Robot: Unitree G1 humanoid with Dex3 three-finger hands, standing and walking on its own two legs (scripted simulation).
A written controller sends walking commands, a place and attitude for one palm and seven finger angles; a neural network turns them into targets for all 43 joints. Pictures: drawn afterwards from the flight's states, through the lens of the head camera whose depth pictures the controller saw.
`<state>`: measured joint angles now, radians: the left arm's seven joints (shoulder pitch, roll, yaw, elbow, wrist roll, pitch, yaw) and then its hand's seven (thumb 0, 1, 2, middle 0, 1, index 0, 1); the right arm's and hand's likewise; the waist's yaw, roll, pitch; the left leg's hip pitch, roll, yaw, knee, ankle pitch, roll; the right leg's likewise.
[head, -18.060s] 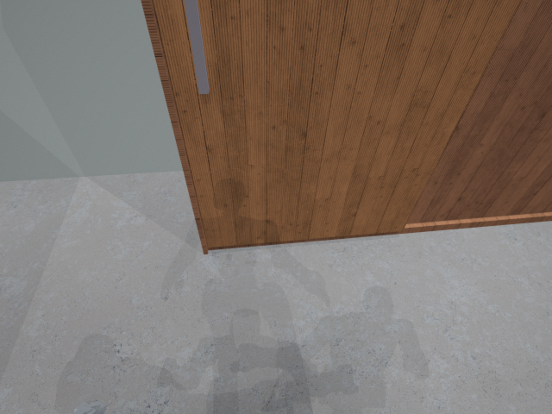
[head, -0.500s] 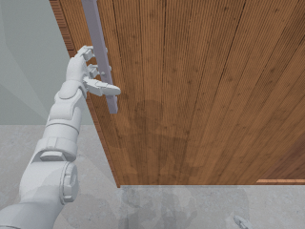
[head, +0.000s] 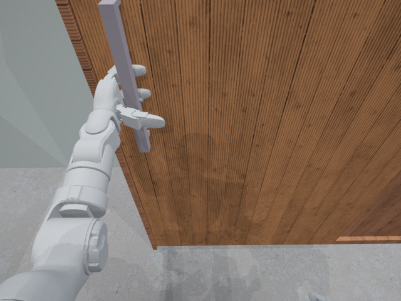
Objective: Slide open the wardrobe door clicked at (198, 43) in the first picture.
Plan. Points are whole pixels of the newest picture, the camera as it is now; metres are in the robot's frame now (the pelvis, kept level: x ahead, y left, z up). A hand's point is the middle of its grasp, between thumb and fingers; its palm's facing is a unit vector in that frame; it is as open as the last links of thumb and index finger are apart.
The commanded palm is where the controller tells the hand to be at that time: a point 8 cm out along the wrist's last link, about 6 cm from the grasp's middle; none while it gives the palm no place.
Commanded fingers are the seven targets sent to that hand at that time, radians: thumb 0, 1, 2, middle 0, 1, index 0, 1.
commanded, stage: slide the fingers in behind the handle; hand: left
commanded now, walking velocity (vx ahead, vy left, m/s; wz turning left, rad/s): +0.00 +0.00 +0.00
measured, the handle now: (133, 87) +0.49 +0.17 +0.20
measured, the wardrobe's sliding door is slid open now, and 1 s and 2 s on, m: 0.00 0.00 0.00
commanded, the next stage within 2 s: grip the handle and tug to test in 0.60 s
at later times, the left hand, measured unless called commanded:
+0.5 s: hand (141, 100) +0.44 +0.14 +0.20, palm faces +0.08 -1.00 -0.02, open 14.1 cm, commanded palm +0.42 +0.17 +0.19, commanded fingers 0.00 -0.50 0.30 -0.30 -1.20 -0.30 -1.20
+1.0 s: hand (141, 100) +0.44 +0.14 +0.20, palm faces +0.06 -1.00 +0.00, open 11.8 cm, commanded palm +0.42 +0.18 +0.19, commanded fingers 0.00 0.25 0.62 -0.38 -1.31 -0.38 -1.31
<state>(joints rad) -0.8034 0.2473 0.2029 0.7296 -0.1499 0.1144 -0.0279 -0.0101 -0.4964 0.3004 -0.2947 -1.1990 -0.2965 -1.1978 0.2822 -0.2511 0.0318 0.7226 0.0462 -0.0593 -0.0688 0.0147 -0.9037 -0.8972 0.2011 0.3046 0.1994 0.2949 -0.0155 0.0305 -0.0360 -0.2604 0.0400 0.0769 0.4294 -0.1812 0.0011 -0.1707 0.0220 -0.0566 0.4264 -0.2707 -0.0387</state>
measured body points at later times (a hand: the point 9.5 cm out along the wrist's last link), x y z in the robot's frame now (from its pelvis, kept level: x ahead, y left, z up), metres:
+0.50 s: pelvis -0.01 +0.00 +0.00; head +0.00 -0.01 +0.45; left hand +0.43 +0.19 +0.20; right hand +0.12 -0.23 -0.12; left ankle +0.03 +0.12 -0.74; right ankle -0.03 -0.09 -0.74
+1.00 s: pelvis -0.01 +0.01 +0.00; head -0.01 +0.00 +0.45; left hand +0.43 +0.19 +0.20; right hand +0.09 -0.24 -0.12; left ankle +0.03 +0.12 -0.74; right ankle -0.03 -0.09 -0.74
